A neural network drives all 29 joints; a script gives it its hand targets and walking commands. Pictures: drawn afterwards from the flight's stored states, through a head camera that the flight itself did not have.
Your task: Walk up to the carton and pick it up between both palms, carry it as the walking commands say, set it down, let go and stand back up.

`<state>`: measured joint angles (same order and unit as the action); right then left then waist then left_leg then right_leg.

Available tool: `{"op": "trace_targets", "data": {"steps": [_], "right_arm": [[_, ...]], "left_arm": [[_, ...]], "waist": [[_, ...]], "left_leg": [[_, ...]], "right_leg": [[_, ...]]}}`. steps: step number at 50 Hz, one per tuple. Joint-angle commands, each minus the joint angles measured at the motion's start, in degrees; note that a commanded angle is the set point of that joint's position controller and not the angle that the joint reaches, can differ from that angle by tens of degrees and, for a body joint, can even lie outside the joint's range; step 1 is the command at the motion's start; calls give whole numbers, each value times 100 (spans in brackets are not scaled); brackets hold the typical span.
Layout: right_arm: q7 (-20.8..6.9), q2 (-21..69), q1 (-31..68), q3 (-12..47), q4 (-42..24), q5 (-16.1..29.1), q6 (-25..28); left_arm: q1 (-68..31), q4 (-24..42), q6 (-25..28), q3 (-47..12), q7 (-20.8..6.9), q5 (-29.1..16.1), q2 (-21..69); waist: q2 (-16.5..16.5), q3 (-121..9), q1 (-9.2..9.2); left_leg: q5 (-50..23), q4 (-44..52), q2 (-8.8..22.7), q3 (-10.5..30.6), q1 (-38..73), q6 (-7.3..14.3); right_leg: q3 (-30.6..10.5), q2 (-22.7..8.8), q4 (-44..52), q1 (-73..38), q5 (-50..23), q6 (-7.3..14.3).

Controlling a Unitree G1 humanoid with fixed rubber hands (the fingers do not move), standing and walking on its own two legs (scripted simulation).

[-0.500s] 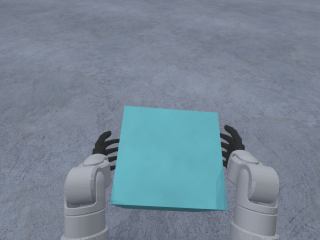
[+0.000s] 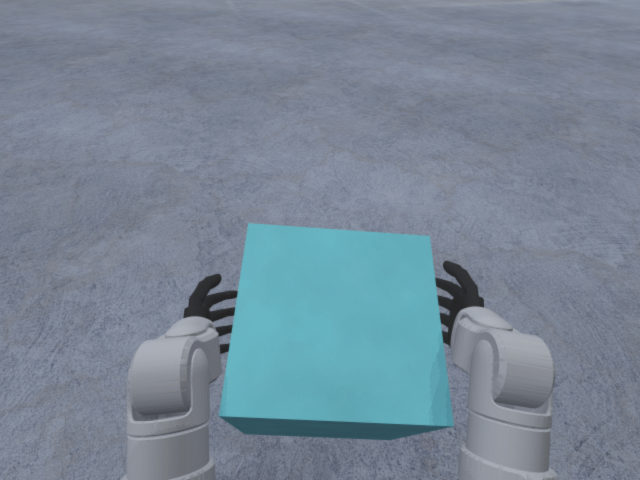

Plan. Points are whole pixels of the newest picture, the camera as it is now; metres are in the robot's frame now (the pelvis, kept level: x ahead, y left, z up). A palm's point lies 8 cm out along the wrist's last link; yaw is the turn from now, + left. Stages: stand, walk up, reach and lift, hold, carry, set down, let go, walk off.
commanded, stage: carry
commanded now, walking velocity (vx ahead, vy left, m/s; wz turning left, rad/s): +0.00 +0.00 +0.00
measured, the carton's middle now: (327, 345) +0.28 +0.00 +0.05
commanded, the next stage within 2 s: hold in 1.76 s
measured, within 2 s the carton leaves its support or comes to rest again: neither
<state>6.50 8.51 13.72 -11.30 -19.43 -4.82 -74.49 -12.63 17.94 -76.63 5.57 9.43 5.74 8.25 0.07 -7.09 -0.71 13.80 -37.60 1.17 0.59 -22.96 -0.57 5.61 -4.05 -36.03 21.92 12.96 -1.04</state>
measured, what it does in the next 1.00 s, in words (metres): stands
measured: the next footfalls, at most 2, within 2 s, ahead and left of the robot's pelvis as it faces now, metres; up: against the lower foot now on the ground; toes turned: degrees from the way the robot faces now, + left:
none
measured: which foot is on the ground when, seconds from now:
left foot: down 0.00-1.00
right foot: down 0.00-1.00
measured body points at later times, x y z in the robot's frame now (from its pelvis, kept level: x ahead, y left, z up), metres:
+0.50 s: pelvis +0.00 +0.00 +0.00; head -0.05 +0.01 +0.45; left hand +0.27 +0.15 +0.10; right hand +0.27 -0.15 +0.12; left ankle +0.07 +0.12 -0.72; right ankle +0.07 -0.13 -0.72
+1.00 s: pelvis +0.00 +0.00 +0.00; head -0.04 +0.01 +0.45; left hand +0.27 +0.15 +0.09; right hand +0.28 -0.15 +0.11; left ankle +0.07 +0.12 -0.72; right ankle +0.07 -0.13 -0.72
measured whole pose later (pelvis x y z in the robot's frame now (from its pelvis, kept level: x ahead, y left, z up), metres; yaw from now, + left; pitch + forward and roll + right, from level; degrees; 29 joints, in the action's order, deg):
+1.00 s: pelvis +0.00 +0.00 +0.00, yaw +0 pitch -1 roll -1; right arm 6.6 8.5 13.7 -11.3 -19.4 -4.8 -74.7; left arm -12.6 17.9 -76.6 5.5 9.5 5.7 8.2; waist 0.1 -4.6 -0.7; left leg 13.7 -37.6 1.2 0.6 -23.0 -0.6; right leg 5.6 -4.1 -36.0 21.9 12.9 -1.0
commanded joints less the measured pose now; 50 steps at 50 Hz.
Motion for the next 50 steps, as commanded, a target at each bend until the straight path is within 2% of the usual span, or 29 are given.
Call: {"op": "trace_targets", "data": {"steps": [1, 11, 50], "right_arm": [[-719, 5128, 2396, 4062, -517, 2033, 33], [-709, 5128, 2410, 4081, -532, 2038, 30], [-742, 5292, 2519, 4249, -800, 2153, 97]], "left_arm": [[-3302, 1311, 411, -3554, -907, -2136, 4901], [-3330, 1326, 404, -3545, -910, -2138, 4898], [-3390, 1648, 463, -3690, -940, -2213, 5033]], "waist": [[-89, -1133, 25], [-81, -1174, 25], [-60, -1129, 20]], "left_leg": [[776, 1487, 512, 645, 112, 186], [409, 1395, 514, 620, 130, 182], [574, 1412, 498, 620, 105, 214]], "right_leg": [[-667, -345, 936, -514, 562, 240], [-661, -339, 843, -603, 177, 216], [-690, -305, 791, -588, 208, 197]]}}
